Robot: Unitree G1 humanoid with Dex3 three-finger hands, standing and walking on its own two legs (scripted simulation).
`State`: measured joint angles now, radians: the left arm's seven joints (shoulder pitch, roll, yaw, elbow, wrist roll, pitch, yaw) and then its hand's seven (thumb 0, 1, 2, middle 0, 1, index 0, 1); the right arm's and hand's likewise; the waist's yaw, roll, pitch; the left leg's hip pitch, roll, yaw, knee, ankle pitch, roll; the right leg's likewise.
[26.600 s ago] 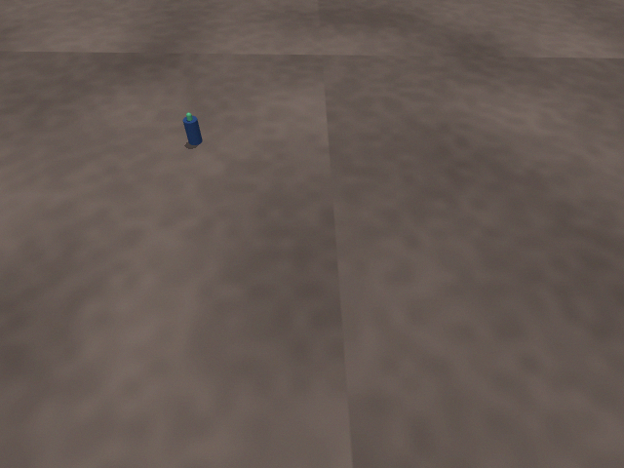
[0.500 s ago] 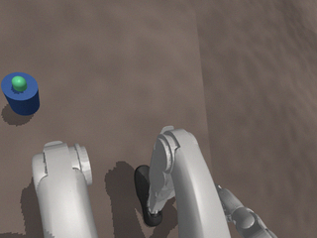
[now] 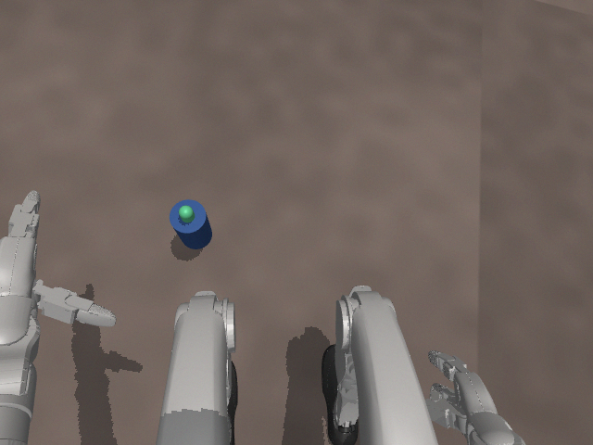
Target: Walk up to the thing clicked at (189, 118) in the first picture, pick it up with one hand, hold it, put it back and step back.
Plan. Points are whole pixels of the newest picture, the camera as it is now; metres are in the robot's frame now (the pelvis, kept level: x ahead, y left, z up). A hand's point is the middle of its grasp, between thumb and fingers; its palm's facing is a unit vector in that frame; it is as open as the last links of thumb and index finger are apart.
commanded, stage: home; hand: left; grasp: from the side
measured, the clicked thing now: (191, 223) +0.49 +0.20 -0.37
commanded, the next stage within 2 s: none
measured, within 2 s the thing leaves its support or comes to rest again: neither
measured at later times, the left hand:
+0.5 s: hand (41, 301) +0.27 +0.21 +0.11, palm faces +0.16 -0.92 -0.35, open 17.4 cm
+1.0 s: hand out of the picture +0.23 +0.19 +0.20, palm faces +0.19 -0.94 -0.29, open 17.6 cm
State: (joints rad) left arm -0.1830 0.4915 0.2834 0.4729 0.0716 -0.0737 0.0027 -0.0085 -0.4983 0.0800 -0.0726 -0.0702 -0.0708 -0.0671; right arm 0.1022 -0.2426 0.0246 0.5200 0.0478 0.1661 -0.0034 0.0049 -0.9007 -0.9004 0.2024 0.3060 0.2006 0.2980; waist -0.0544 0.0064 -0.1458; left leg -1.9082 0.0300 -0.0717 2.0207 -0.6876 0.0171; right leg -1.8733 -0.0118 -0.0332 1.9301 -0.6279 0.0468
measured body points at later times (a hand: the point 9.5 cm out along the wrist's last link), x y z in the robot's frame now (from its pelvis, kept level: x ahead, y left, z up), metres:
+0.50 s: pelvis +0.07 -0.01 +0.21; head +0.15 +0.01 +0.65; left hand +0.26 +0.26 +0.14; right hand +0.23 -0.25 +0.12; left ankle +0.07 +0.11 -0.42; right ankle +0.10 -0.14 -0.42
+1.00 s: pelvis +0.08 -0.01 +0.26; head +0.10 +0.00 +0.71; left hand +0.21 +0.24 +0.22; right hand +0.27 -0.23 +0.19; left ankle +0.07 +0.11 -0.42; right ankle +0.10 -0.14 -0.42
